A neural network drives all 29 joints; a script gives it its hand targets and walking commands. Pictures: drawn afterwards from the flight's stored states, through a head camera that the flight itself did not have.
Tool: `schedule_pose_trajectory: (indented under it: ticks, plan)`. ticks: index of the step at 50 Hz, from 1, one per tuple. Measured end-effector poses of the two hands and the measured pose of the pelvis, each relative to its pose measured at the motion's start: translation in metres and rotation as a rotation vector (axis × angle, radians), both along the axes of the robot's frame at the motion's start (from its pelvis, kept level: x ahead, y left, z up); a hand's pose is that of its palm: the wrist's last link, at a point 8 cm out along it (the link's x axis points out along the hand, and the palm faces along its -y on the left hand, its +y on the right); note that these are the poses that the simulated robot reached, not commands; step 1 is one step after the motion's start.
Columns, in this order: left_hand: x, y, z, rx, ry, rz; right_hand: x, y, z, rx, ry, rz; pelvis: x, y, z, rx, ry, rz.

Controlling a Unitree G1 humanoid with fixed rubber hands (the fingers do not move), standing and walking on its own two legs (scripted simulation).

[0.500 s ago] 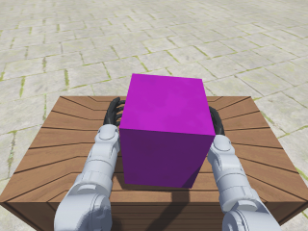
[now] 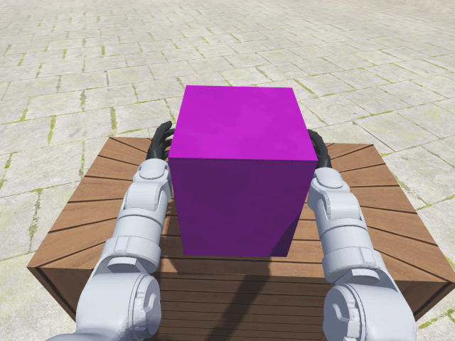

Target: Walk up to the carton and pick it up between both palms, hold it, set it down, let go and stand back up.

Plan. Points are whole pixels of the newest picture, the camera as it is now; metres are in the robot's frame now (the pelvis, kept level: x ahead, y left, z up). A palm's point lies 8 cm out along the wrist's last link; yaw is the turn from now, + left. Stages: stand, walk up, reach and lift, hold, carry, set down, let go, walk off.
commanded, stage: reach and lift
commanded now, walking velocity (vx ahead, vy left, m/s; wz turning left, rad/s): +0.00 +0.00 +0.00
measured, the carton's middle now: (237, 172) +0.41 +0.01 +0.13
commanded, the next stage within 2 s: hold in 1.52 s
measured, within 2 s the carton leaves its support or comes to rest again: neither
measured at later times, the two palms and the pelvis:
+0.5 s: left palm (168, 155) +0.39 +0.13 +0.19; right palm (340, 166) +0.37 -0.16 +0.18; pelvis +0.01 -0.02 +0.00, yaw -1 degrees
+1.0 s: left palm (161, 153) +0.38 +0.14 +0.20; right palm (335, 170) +0.36 -0.15 +0.18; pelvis -0.01 +0.01 +0.00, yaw +0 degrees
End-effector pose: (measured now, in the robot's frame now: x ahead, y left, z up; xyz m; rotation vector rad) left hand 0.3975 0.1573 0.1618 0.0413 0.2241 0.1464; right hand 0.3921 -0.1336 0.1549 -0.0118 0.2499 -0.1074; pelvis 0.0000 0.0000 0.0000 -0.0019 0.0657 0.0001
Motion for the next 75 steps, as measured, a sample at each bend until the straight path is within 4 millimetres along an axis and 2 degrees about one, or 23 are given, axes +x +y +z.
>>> schedule_pose_trajectory:
  ticks: [8,16,21,26,34,37,44,54,61,66,71,75]
  plan:
    - [0.002,-0.024,0.031,0.016,-0.032,-0.030,-0.007,-0.023,0.023,-0.005,-0.034,-0.026,-0.001,-0.005,-0.002,0.001,-0.007,-0.011]
    - [0.001,-0.037,0.019,0.004,0.045,-0.042,-0.013,-0.036,0.013,-0.009,0.045,-0.041,0.007,-0.013,-0.001,0.005,-0.024,-0.016]
    - [-0.004,-0.034,0.022,-0.022,0.000,-0.037,-0.016,-0.033,0.019,-0.002,0.004,-0.045,0.007,-0.017,0.000,0.007,-0.043,-0.018]
    - [-0.014,-0.023,0.027,-0.021,-0.036,-0.021,-0.019,-0.023,0.030,-0.009,-0.030,-0.024,0.006,-0.017,0.001,0.006,-0.065,-0.018]
    - [-0.029,-0.005,0.013,-0.025,0.032,-0.009,-0.031,-0.005,0.018,-0.023,0.038,-0.012,0.000,-0.010,0.000,0.005,-0.085,-0.007]
    - [-0.031,-0.002,0.013,-0.030,0.025,-0.013,-0.034,-0.002,0.020,-0.011,0.031,-0.020,-0.004,-0.006,-0.001,0.003,-0.071,-0.003]
    - [-0.025,-0.003,0.038,-0.013,-0.036,-0.033,-0.035,-0.002,0.037,0.004,-0.032,-0.037,-0.014,0.004,-0.003,0.001,-0.045,-0.006]
    - [-0.008,-0.027,0.031,0.017,0.031,-0.053,-0.025,-0.025,0.026,0.032,0.027,-0.054,-0.008,0.005,-0.005,0.003,-0.043,-0.009]
    - [0.000,-0.041,0.043,-0.002,-0.037,-0.058,-0.019,-0.040,0.036,0.012,-0.042,-0.057,0.004,-0.004,-0.001,0.005,-0.044,-0.023]
    - [-0.004,-0.040,0.026,-0.021,0.011,-0.043,-0.018,-0.038,0.026,-0.016,0.007,-0.044,0.014,-0.012,0.001,0.006,-0.078,-0.023]
    - [-0.019,-0.031,0.002,-0.039,0.039,-0.026,-0.028,-0.030,0.009,-0.021,0.037,-0.030,0.018,-0.017,0.002,0.006,-0.104,-0.016]
    - [-0.035,-0.022,0.001,-0.042,0.007,-0.018,-0.040,-0.022,0.011,-0.003,0.002,-0.027,0.016,-0.017,0.002,0.006,-0.098,-0.013]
